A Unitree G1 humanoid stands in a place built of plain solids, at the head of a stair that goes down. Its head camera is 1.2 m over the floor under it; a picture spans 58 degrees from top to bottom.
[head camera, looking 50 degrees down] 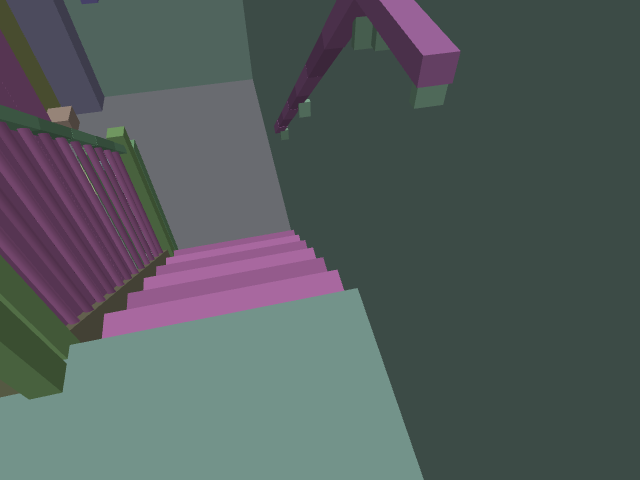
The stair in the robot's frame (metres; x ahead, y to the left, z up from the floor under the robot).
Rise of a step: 0.21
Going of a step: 0.24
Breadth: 0.90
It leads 13 degrees to the left of straight ahead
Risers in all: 7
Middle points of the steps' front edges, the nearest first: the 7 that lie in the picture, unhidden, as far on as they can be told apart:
0.70 0.31 0.00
0.93 0.37 -0.21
1.16 0.42 -0.43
1.39 0.47 -0.64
1.62 0.53 -0.86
1.85 0.58 -1.07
2.08 0.64 -1.28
